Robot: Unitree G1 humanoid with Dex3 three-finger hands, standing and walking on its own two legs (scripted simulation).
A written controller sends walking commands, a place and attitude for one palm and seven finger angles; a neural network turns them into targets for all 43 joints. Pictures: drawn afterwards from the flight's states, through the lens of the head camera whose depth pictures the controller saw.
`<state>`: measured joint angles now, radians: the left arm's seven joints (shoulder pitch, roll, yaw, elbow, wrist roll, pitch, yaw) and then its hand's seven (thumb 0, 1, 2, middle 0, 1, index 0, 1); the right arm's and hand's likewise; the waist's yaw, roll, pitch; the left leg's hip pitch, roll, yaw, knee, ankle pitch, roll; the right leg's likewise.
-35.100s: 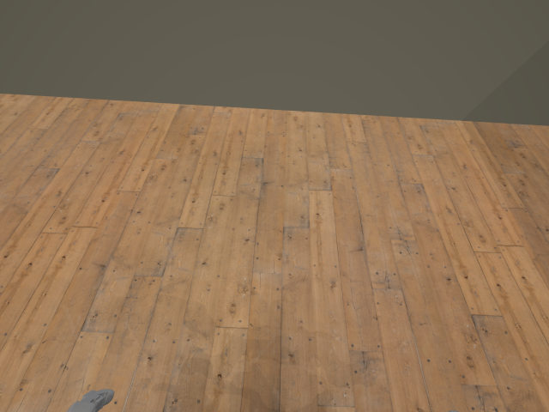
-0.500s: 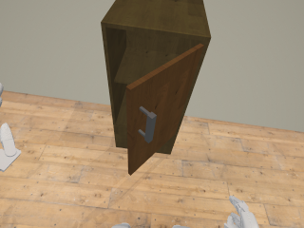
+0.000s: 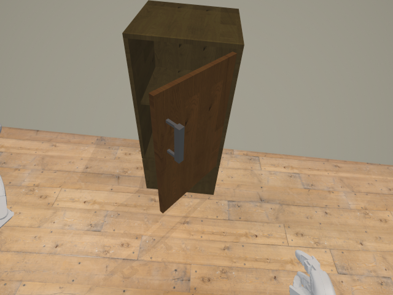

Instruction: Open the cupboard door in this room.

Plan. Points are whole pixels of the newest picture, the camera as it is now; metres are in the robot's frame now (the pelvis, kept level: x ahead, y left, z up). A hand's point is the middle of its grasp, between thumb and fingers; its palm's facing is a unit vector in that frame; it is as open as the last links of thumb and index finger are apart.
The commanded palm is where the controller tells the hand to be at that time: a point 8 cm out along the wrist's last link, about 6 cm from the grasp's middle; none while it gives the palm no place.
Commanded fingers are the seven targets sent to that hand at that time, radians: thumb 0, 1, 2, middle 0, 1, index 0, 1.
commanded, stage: stop stepping back and stand still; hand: left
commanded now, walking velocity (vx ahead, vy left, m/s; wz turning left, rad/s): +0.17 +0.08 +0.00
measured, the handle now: (174, 141) +0.55 +0.10 -0.03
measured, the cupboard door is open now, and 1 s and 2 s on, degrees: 53 53 53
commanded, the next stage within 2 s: let the arm hang, fingers relaxed in 0.56 s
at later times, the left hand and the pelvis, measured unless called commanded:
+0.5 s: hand out of the picture +0.10 +0.28 +0.18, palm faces +0.53 -0.75 -0.39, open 7.4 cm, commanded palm +0.05 +0.31 +0.19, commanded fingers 0.00 0.90 0.90 -0.20 -0.30 -0.20 -0.30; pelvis -0.07 +0.00 +0.00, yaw +4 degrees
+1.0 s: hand out of the picture -0.04 +0.18 -0.16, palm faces +0.18 -0.97 -0.17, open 6.9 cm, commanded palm none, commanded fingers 0.00 0.90 0.90 -0.20 -0.30 -0.20 -0.30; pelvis -0.09 +0.00 +0.00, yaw +7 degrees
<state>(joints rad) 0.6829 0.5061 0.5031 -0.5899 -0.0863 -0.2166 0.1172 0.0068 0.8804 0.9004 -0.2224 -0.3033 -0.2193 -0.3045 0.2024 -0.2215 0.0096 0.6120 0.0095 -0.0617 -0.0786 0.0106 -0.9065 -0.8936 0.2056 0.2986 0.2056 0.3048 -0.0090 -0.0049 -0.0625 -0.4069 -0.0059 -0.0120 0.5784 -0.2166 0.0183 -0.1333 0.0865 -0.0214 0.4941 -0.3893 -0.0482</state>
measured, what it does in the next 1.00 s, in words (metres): steps on the spot: left foot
